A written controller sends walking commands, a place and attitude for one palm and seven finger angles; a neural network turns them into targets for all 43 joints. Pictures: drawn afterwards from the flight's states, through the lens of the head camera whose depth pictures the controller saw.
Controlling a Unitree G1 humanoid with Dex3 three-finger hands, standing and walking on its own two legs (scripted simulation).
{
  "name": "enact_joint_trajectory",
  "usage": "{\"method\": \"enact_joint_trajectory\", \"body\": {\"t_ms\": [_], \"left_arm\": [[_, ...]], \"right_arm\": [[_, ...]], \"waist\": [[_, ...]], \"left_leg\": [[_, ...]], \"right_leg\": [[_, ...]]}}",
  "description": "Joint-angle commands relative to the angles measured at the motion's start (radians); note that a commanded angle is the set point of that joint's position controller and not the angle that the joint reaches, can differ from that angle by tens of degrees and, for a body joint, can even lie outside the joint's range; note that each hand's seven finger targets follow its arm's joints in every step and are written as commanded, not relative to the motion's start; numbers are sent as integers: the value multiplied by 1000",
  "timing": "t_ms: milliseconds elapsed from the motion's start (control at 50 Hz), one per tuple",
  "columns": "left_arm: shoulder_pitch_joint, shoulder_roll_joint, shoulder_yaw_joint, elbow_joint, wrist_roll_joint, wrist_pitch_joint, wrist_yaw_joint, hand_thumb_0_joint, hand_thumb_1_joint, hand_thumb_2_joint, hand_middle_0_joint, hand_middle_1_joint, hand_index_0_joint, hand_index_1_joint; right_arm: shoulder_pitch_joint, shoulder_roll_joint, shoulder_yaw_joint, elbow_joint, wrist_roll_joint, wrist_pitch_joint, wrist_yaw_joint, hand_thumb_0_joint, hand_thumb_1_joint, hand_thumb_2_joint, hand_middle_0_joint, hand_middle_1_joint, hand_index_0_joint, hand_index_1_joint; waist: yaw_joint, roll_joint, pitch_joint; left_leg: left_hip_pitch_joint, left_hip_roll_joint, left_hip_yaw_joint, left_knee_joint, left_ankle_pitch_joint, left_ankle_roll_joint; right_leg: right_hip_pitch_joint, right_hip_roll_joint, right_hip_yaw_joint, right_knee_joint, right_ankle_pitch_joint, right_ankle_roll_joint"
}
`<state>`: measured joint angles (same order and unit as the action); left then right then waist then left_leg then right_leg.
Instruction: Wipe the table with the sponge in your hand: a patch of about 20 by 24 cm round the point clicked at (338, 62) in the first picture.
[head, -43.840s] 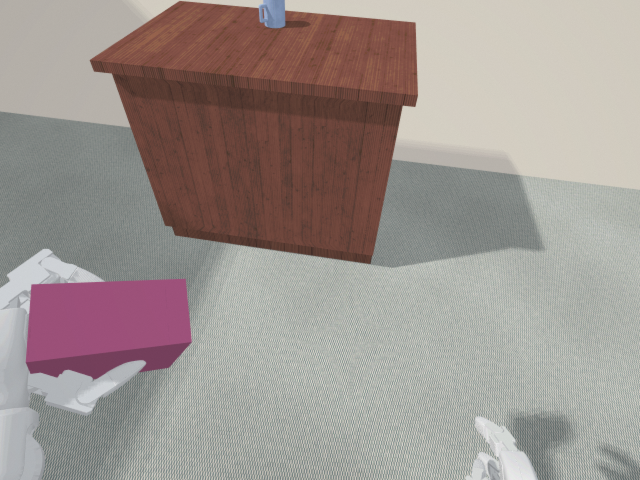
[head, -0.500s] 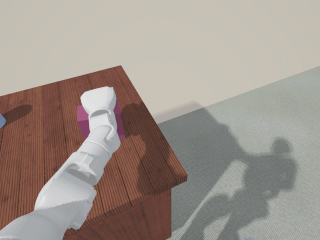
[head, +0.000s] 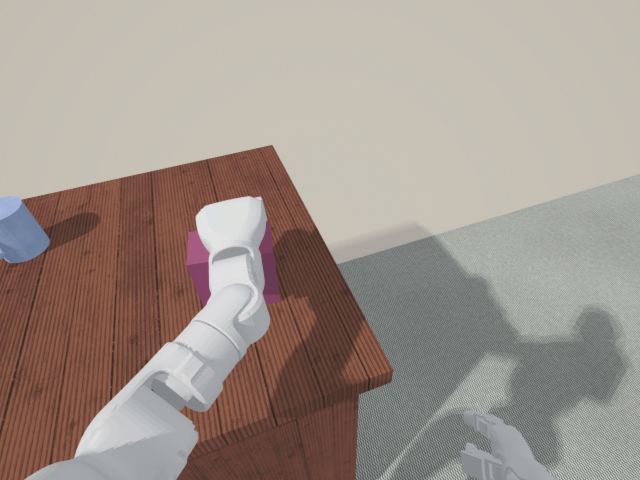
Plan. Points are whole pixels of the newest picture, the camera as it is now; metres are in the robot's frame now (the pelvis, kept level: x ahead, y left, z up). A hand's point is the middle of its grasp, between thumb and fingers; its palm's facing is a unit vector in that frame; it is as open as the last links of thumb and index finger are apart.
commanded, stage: wipe back along the third lane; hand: left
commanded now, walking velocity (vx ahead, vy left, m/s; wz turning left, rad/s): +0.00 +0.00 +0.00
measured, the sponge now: (239, 277) +0.39 +0.16 +0.05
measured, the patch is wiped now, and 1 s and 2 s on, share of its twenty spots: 1.00 1.00 1.00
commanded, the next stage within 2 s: slide back across to the middle lane in 0.74 s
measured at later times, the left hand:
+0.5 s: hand (259, 280) +0.34 +0.11 +0.11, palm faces +0.09 -0.09 -0.99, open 9.8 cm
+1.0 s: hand (265, 306) +0.29 +0.10 +0.11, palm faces +0.12 -0.16 -0.98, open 9.8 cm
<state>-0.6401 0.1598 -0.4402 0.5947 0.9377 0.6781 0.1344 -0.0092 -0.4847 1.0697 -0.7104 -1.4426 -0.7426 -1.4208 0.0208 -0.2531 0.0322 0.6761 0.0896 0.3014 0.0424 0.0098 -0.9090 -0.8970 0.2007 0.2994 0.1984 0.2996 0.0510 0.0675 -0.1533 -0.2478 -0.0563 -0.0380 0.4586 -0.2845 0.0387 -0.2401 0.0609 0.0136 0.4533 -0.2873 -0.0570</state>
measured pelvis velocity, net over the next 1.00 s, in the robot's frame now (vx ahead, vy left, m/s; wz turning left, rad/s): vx -0.03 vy -0.04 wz -0.04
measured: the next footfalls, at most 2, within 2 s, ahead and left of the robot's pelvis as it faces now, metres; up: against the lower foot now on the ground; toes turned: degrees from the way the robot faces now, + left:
none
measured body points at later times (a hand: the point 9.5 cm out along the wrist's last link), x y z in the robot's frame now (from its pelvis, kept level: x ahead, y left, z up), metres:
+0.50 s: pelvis -0.02 -0.02 +0.00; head -0.06 -0.06 +0.44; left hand +0.33 +0.12 +0.16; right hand +0.20 -0.22 -0.09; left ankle -0.04 +0.10 -0.74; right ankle -0.04 -0.09 -0.74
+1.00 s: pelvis -0.03 -0.04 +0.00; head -0.08 -0.09 +0.44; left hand +0.28 +0.10 +0.16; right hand +0.20 -0.26 -0.08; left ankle -0.04 +0.10 -0.74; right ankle -0.04 -0.09 -0.74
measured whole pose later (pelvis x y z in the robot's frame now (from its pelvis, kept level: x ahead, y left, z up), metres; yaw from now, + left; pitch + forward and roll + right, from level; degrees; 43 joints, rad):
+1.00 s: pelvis -0.03 -0.04 +0.00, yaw -2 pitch -2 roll +2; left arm -0.24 0.24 -0.41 0.10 0.92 0.64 0.10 0.00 -0.47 1.07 -0.70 -1.45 -0.74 -1.42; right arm 0.00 -0.27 0.04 0.63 0.10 0.27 0.05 0.01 -0.91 -0.90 0.20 0.30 0.20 0.30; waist 0.05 0.10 -0.12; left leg -0.16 -0.01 -0.01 0.46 -0.27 0.00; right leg -0.18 0.11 0.03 0.49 -0.27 -0.11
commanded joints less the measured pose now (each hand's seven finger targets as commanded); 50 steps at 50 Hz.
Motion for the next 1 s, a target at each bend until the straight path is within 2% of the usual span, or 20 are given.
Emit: {"method": "enact_joint_trajectory", "body": {"t_ms": [0, 60, 140, 180, 320, 340, 420, 440, 500, 540, 560, 580, 640, 700, 740, 780, 840, 860, 940, 980], "left_arm": [[-125, -44, -35, -121, -26, 14, -42, 0, 100, 1300, -1200, -1600, -1200, -1600], [-53, -21, -18, -173, -33, 21, -45, 0, 100, 1300, -1200, -1600, -1200, -1600], [-32, -82, -78, -258, -35, 38, -56, 0, 100, 1300, -1200, -1600, -1200, -1600], [-15, -21, -34, -249, -26, 47, -49, 0, 100, 1300, -1200, -1600, -1200, -1600], [-30, -2, -22, -260, -21, 45, -43, 0, 100, 1300, -1200, -1600, -1200, -1600], [-47, -25, -35, -279, -32, 39, -46, 0, 100, 1300, -1200, -1600, -1200, -1600], [25, 13, -8, -277, -26, 40, -37, 0, 100, 1300, -1200, -1600, -1200, -1600], [26, -12, -19, -304, -44, 35, -41, 0, 100, 1300, -1200, -1600, -1200, -1600], [85, 27, 7, -304, -39, 39, -38, 0, 100, 1300, -1200, -1600, -1200, -1600], [63, -16, -33, -337, -52, 37, -48, 0, 100, 1300, -1200, -1600, -1200, -1600], [82, 33, 0, -320, -43, 36, -44, 0, 100, 1300, -1200, -1600, -1200, -1600], [92, 19, -11, -323, -40, 36, -45, 0, 100, 1300, -1200, -1600, -1200, -1600], [133, 5, -20, -380, -60, 26, -54, 0, 100, 1300, -1200, -1600, -1200, -1600], [224, 43, 11, -391, -56, 19, -50, 0, 100, 1300, -1200, -1600, -1200, -1600], [204, -7, -36, -444, -65, 12, -61, 0, 100, 1300, -1200, -1600, -1200, -1600], [279, 45, 12, -441, -63, 9, -55, 0, 100, 1300, -1200, -1600, -1200, -1600], [251, 28, -9, -516, -66, -6, -64, 0, 100, 1300, -1200, -1600, -1200, -1600], [270, 91, 43, -514, -61, -8, -56, 0, 100, 1300, -1200, -1600, -1200, -1600], [236, 134, 83, -595, -57, -26, -57, 0, 100, 1300, -1200, -1600, -1200, -1600], [320, 182, 133, -616, -56, -33, -52, 0, 100, 1300, -1200, -1600, -1200, -1600]], "right_arm": [[-212, -102, -28, -167, 7, -40, 17, 0, -900, -900, 200, 300, 200, 300], [-229, -102, -26, -179, 10, -40, 23, 0, -900, -900, 200, 300, 200, 300], [-259, -89, -24, -201, 14, -37, 37, 0, -900, -900, 200, 300, 200, 300], [-252, -100, -21, -191, 15, -38, 34, 0, -900, -900, 200, 300, 200, 300], [-261, -94, -15, -192, 14, -40, 24, 0, -900, -900, 200, 300, 200, 300], [-269, -87, -17, -203, 15, -38, 23, 0, -900, -900, 200, 300, 200, 300], [-270, -92, -13, -202, 16, -44, 22, 0, -900, -900, 200, 300, 200, 300], [-278, -86, -15, -217, 17, -45, 24, 0, -900, -900, 200, 300, 200, 300], [-276, -93, -15, -212, 19, -49, 21, 0, -900, -900, 200, 300, 200, 300], [-286, -86, -16, -225, 21, -51, 21, 0, -900, -900, 200, 300, 200, 300], [-283, -97, -16, -212, 22, -52, 18, 0, -900, -900, 200, 300, 200, 300], [-281, -97, -15, -214, 21, -54, 17, 0, -900, -900, 200, 300, 200, 300], [-290, -87, -18, -233, 24, -61, 24, 0, -900, -900, 200, 300, 200, 300], [-289, -94, -18, -227, 21, -70, 23, 0, -900, -900, 200, 300, 200, 300], [-295, -86, -20, -241, 24, -70, 28, 0, -900, -900, 200, 300, 200, 300], [-293, -94, -22, -234, 20, -74, 28, 0, -900, -900, 200, 300, 200, 300], [-299, -87, -23, -244, 21, -76, 27, 0, -900, -900, 200, 300, 200, 300], [-299, -96, -24, -236, 18, -79, 22, 0, -900, -900, 200, 300, 200, 300], [-304, -87, -21, -238, 14, -84, 7, 0, -900, -900, 200, 300, 200, 300], [-308, -88, -19, -237, 8, -91, 1, 0, -900, -900, 200, 300, 200, 300]], "waist": [[-24, -155, -161], [-13, -171, -164], [-19, -175, -139], [-13, -177, -109], [-7, -151, -95], [-12, -145, -103], [-1, -159, -96], [-2, -169, -105], [3, -178, -63], [-7, -177, -58], [-5, -184, -34], [-4, -173, -34], [2, -165, -53], [13, -187, -35], [1, -190, -40], [15, -197, -18], [4, -208, -27], [13, -209, -7], [9, -167, -24], [29, -163, -24]], "left_leg": [[60, 28, 24, 3, 412, 3], [56, 30, 24, 9, 425, 1], [49, 32, 22, 4, 406, 4], [35, 32, 22, -8, 344, -1], [31, 27, 27, -21, 260, -1], [27, 28, 25, -21, 262, 1], [17, 23, 31, -24, 229, -1], [7, 23, 29, -25, 234, 2], [9, 22, 34, -32, 197, 2], [1, 22, 34, -35, 193, 6], [7, 24, 32, -37, 168, 3], [5, 21, 35, -40, 162, 4], [3, 18, 38, -35, 176, 8], [2, 13, 45, -29, 169, 7], [1, 15, 43, -32, 176, 11], [0, 12, 45, -26, 165, 9], [6, 12, 47, -25, 175, 13], [6, 12, 45, -26, 160, 11], [13, 8, 49, -26, 175, 12], [18, 4, 48, -21, 193, 11]], "right_leg": [[144, -37, 4, 12, 569, -25], [166, -37, 10, 25, 593, -24], [156, -38, 2, 26, 558, -24], [134, -32, 12, 17, 486, -23], [113, -28, 24, -2, 356, -23], [122, -30, 25, 0, 357, -24], [130, -28, 45, -11, 330, -19], [148, -32, 41, -11, 338, -18], [126, -29, 59, -33, 282, -13], [130, -33, 57, -37, 275, -10], [107, -28, 75, -49, 231, -10], [105, -29, 72, -49, 213, -10], [134, -33, 76, -49, 242, -8], [139, -32, 100, -58, 241, -4], [142, -33, 93, -56, 248, -3], [140, -30, 113, -62, 235, -1], [145, -33, 116, -67, 252, 3], [137, -31, 131, -72, 227, 3], [157, -36, 152, -74, 253, 3], [180, -35, 167, -63, 307, 3]]}}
